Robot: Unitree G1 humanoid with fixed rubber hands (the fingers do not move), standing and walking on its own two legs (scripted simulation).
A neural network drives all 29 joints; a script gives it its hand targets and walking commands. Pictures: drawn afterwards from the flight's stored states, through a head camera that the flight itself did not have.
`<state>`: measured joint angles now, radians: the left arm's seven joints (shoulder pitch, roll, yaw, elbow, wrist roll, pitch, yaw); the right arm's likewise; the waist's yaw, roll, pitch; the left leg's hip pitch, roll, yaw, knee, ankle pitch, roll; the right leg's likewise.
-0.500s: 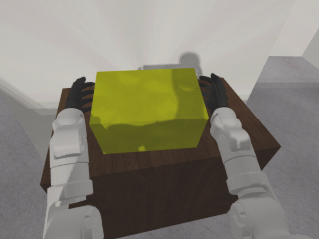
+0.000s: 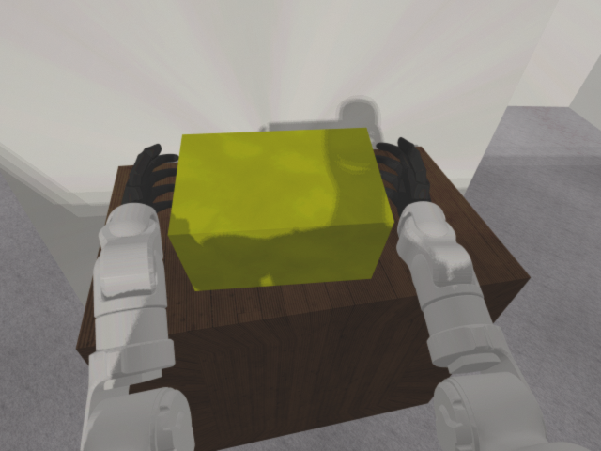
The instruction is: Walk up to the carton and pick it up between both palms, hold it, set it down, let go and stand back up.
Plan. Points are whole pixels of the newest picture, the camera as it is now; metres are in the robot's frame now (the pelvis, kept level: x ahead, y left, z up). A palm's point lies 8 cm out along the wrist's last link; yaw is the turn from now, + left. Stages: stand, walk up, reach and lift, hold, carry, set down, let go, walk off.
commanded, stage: hold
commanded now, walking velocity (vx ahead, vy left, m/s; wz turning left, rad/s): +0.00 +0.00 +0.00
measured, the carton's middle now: (280, 209) +0.39 +0.00 +0.13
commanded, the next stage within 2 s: none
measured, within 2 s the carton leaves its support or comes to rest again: neither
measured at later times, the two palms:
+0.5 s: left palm (141, 207) +0.36 +0.18 +0.17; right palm (411, 199) +0.36 -0.16 +0.18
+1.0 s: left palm (137, 208) +0.35 +0.18 +0.18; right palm (410, 200) +0.35 -0.16 +0.18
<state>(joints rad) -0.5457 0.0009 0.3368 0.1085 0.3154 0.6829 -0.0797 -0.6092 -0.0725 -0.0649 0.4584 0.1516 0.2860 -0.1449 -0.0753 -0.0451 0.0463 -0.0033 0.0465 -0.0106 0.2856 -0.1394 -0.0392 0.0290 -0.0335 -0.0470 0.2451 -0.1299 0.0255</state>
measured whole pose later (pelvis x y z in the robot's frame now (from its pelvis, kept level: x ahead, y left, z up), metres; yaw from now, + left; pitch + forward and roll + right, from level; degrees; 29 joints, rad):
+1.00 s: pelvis +0.00 +0.00 +0.00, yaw +0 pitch -8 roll -1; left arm -0.54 0.01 0.34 0.10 0.32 0.70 -0.09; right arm -0.60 -0.06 -0.06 0.43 0.14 0.31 -0.15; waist -0.07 -0.04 0.04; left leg 0.00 0.05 -0.01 0.29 -0.14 -0.04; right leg 0.03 -0.03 -0.05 0.25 -0.13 0.02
